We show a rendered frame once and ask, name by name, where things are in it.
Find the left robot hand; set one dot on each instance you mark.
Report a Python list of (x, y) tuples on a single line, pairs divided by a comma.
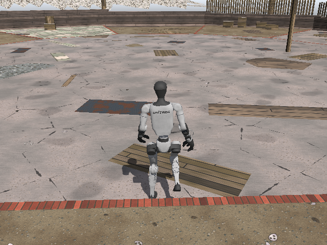
[(140, 138)]

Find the left robot forearm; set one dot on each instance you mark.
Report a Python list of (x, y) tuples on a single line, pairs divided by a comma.
[(140, 133)]

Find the right robot forearm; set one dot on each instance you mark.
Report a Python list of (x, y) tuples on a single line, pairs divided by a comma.
[(186, 134)]

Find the right robot hand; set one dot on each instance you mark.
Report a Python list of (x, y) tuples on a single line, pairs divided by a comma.
[(191, 144)]

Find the humanoid robot torso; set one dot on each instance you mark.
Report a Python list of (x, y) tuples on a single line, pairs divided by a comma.
[(162, 124)]

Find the right robot thigh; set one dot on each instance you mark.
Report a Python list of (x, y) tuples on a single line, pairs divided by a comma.
[(175, 149)]

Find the right robot upper arm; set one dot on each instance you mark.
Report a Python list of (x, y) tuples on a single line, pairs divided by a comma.
[(180, 116)]

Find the left robot upper arm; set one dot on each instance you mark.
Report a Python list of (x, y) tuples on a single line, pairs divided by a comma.
[(144, 116)]

